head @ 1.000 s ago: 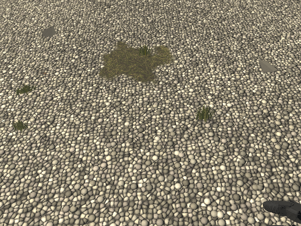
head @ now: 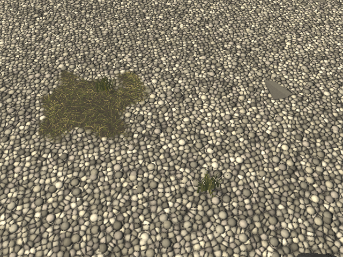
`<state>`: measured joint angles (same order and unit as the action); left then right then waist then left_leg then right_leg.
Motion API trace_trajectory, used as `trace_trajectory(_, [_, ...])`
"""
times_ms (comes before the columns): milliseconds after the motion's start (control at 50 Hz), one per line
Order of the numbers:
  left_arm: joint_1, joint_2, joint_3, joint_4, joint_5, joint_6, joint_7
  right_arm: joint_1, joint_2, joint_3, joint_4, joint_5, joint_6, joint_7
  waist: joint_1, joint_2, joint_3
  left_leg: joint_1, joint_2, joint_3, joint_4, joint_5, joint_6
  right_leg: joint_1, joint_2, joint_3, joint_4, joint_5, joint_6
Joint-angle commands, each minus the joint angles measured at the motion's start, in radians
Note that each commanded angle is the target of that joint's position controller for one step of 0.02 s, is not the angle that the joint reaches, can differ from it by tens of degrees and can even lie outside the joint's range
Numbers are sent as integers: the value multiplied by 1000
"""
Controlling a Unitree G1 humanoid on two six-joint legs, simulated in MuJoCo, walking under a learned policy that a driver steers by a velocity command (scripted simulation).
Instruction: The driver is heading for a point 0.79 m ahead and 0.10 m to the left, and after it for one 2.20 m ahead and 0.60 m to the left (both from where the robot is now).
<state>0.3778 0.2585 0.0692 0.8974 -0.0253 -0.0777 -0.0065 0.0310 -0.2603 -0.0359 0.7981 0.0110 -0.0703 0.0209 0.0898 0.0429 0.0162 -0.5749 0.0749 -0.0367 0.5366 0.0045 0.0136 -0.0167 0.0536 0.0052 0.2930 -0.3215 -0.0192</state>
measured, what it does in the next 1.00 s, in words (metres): walks ahead: left foot, then right foot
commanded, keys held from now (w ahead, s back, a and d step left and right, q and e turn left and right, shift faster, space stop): w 0.90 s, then w+q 0.10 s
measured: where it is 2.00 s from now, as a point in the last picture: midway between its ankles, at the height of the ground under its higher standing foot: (168, 126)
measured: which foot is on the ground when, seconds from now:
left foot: up 0.00-0.02, down 0.04-0.62, up 0.64-1.00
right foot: down 0.00-0.06, up 0.08-0.58, down 0.60-1.00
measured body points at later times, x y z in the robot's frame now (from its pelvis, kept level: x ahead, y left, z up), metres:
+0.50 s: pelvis +0.26 +0.03 +0.01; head +0.29 +0.03 +0.46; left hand +0.48 +0.26 -0.09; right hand +0.24 -0.25 -0.13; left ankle +0.15 +0.13 -0.74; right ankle +0.44 -0.12 -0.70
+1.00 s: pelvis +0.52 -0.01 +0.01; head +0.54 -0.02 +0.46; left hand +0.53 +0.26 -0.12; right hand +0.71 -0.26 -0.10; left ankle +0.71 +0.16 -0.68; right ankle +0.45 -0.10 -0.74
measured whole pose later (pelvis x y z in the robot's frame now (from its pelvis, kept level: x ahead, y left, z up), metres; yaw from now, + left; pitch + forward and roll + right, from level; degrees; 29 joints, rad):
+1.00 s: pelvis +0.52 -0.01 +0.01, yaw +1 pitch +1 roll -2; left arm 0.33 0.26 0.05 0.95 0.00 -0.09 0.00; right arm 0.08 -0.27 -0.05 0.83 0.01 -0.06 0.01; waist 0.07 0.05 0.02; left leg -0.65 0.11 -0.03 0.64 0.08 0.00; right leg 0.01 0.07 -0.06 0.18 -0.22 -0.06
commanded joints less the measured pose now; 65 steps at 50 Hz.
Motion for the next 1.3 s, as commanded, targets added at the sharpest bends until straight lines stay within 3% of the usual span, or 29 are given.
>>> trace_trajectory(20, [-37,170,33,-37,0,0,7,43,-126,-33,-49,1,-25,9,-100,-123,-22,187,-35,38,-56,-81,48,-28,-270,137,57,465,-132])
trace_trajectory(40, [-35,144,22,-38,6,4,8,187,-175,-56,-3,-2,-27,4,-160,-101,-113,391,-37,39,-55,-78,78,-69,-213,91,234,560,-104])
trace_trajectory(60, [1,87,-3,-62,33,2,9,361,-265,-77,25,-14,-27,-3,-200,47,-280,704,164,-183,-22,-16,158,-264,-137,29,571,320,-62])
trace_trajectory(80, [114,-5,-29,-57,12,-16,1,414,-302,-88,52,-8,-19,7,-165,312,-393,960,324,-623,-180,-285,304,-610,12,24,856,-222,-5])
trace_trajectory(100, [51,115,-3,-47,-7,-27,0,390,-201,-60,38,3,-19,12,-195,177,-327,919,298,-656,-244,-450,273,-718,-41,121,969,-249,-16])
trace_trajectory(120, [-46,156,9,-76,-21,-33,0,305,-163,-47,19,2,-21,10,-186,113,-189,792,268,-519,-255,-416,230,-772,-88,101,974,-155,-31])
trace_trajectory(140, [-96,142,7,-82,-12,-31,7,236,-144,-39,2,-8,-21,10,-162,37,-117,665,229,-416,-272,-296,214,-740,-133,76,939,-69,-28])
trace_trajectory(200, [-94,97,9,-81,10,-12,15,183,-102,-28,2,-23,-31,11,-99,52,-61,490,160,-262,-344,-75,206,-618,-185,74,818,45,-14])
trace_trajectory(380, [-330,47,-7,-144,17,0,1,291,-156,-41,67,-4,-24,-18,-143,27,23,472,105,-54,-422,56,183,-625,-158,22,376,398,30])
trace_trajectory(500, [-473,67,-13,-201,6,-14,-30,372,-176,-48,122,7,1,-24,-171,25,70,621,176,-65,-363,75,173,-632,-129,16,232,341,-5])
trace_trajectory(560, [-379,111,3,-181,9,-21,-37,341,-197,-56,123,10,14,-31,-100,51,6,663,179,-51,-234,335,145,-462,-84,-21,191,250,-50])
trace_trajectory(580, [-249,145,24,-139,13,-20,-32,328,-187,-52,118,8,19,-32,-34,39,-73,631,134,-15,-87,461,122,-278,-54,-48,170,263,-76])
trace_trajectory(600, [-67,202,45,-91,21,-20,-23,325,-159,-37,98,-5,21,-35,34,-9,-207,475,83,21,155,347,91,15,-140,41,216,305,-126])
trace_trajectory(620, [48,303,69,-69,32,-13,-17,429,-53,-3,77,-14,2,-26,13,-239,-356,61,-83,75,549,-105,11,412,-390,469,178,185,-281])
trace_trajectory(640, [57,230,47,-64,18,-9,-21,416,-76,-6,92,-4,-21,-21,24,-285,-404,-89,-122,-57,705,-585,12,443,-448,712,36,75,-318])
trace_trajectory(660, [-24,183,28,-75,12,-11,-19,332,-161,-30,67,24,-37,-14,14,-216,-244,-177,-61,-77,768,-543,28,313,-414,589,12,18,-267])
trace_trajectory(700, [-160,125,9,-97,21,-13,-21,237,-153,-34,48,20,-39,-20,-41,-108,-70,-137,28,-29,668,-374,31,26,-332,367,-51,123,-216])
trace_trajectory(720, [-191,99,1,-99,30,-19,-24,245,-144,-39,52,10,-28,-24,-74,-126,-44,-75,57,-35,615,-322,27,-62,-297,301,-84,180,-198])
trace_trajectory(860, [-128,147,10,-41,27,-28,-4,141,-88,-35,12,-9,3,-27,-84,-100,10,-98,74,-17,330,-48,-28,-131,-254,132,-180,358,-206])
trace_trajectory(1020, [-16,170,14,35,20,-9,10,-74,-63,-14,-64,13,-5,12,-6,-86,67,-108,18,17,41,69,11,50,-294,10,-160,363,-165])
trace_trajectory(1100, [-43,194,25,38,17,14,20,-60,-92,-22,-95,10,-7,37,-43,-110,36,-44,-32,61,14,-99,70,161,-328,-40,-24,682,-126])
trace_trajectory(1140, [-79,204,27,22,18,30,30,138,-149,-59,-50,5,-2,35,-153,-112,-90,240,-113,125,-22,-102,113,123,-282,-105,246,976,-84])
trace_trajectory(1160, [-74,190,18,0,28,30,39,303,-215,-90,-12,6,2,23,-215,-56,-185,524,-55,6,-16,-63,159,-68,-243,-132,501,837,-47])
trace_trajectory(1180, [1,80,-20,-43,48,4,24,385,-321,-116,-8,4,7,14,-176,173,-297,896,188,-498,-76,-196,336,-513,-60,-133,892,264,27])
trace_trajectory(1200, [-19,95,-23,-33,38,-36,8,388,-253,-91,-14,9,5,15,-185,167,-374,991,269,-767,-218,-251,387,-683,1,51,1037,-235,24])
trace_trajectory(1220, [-106,165,-3,-62,0,-62,-6,350,-204,-77,-20,4,2,12,-196,118,-255,907,231,-628,-231,-251,333,-768,-62,98,1071,-184,2])
trace_trajectory(1240, [-162,164,-6,-80,-8,-74,-6,290,-182,-71,-36,2,-2,10,-175,37,-161,765,187,-493,-240,-184,299,-761,-107,83,1014,-100,-10])
trace_trajectory(1260, [-185,158,-1,-83,10,-75,2,233,-162,-65,-52,-2,-3,11,-139,-28,-96,624,152,-408,-260,-101,278,-717,-139,74,921,-44,-5])
trace_trajectory(1300, [-174,153,9,-88,31,-52,9,181,-131,-53,-79,-12,-3,7,-83,1,-60,460,106,-335,-310,7,268,-601,-166,76,817,10,16])
Velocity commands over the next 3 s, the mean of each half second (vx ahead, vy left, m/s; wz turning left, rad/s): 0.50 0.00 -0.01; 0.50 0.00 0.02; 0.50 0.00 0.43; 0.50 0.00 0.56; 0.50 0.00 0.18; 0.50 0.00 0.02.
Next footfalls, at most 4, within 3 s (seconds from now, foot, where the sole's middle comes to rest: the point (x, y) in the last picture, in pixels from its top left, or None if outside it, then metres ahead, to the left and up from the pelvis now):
0.04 left None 0.19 0.13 -0.77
0.60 right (220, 253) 0.49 -0.10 -0.77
1.16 left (165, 179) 0.78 0.13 -0.77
1.64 right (201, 126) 1.09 -0.01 -0.77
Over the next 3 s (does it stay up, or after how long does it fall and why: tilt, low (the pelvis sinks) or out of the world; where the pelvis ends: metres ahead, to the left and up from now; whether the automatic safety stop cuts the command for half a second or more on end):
stays up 1.52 0.41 0.01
